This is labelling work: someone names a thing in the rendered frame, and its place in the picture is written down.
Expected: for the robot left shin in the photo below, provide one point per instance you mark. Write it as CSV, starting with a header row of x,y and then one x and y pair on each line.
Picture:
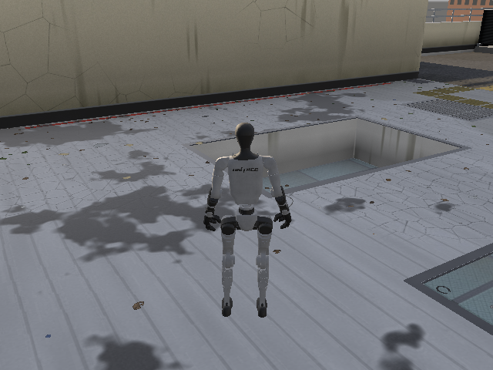
x,y
227,279

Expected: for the robot right hand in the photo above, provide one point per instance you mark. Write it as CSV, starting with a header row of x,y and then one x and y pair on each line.
x,y
281,217

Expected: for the robot left forearm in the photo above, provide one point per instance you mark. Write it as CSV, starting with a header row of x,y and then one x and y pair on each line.
x,y
211,205

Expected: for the robot right shin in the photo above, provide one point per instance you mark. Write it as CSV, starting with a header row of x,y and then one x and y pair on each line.
x,y
262,279

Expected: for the robot right forearm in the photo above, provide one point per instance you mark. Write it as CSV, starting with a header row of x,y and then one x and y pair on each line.
x,y
282,203

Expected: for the left robot upper arm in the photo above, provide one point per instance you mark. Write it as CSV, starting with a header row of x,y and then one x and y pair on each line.
x,y
217,179

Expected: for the right robot upper arm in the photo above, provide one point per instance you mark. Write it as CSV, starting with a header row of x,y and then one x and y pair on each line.
x,y
270,163

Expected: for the robot shin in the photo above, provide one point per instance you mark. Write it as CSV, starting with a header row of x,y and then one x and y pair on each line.
x,y
262,279
227,279

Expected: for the robot left hand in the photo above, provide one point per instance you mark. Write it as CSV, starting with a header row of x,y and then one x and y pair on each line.
x,y
208,220

